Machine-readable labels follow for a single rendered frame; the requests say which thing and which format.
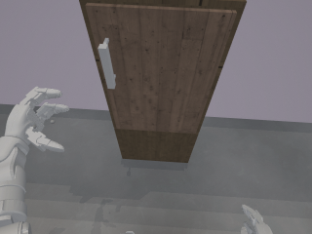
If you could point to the right robot hand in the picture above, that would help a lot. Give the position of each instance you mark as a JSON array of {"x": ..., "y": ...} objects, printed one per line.
[{"x": 257, "y": 225}]

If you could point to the robot left forearm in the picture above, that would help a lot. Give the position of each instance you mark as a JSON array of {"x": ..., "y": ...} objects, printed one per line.
[{"x": 13, "y": 151}]

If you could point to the robot left upper arm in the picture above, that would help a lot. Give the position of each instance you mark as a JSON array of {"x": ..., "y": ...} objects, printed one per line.
[{"x": 16, "y": 228}]

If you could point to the left robot hand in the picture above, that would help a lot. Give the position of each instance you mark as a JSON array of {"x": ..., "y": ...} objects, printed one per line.
[{"x": 22, "y": 117}]

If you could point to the handle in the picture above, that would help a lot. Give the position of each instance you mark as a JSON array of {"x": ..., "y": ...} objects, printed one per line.
[{"x": 106, "y": 63}]

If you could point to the cupboard door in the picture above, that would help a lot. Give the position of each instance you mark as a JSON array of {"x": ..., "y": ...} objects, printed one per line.
[{"x": 165, "y": 60}]

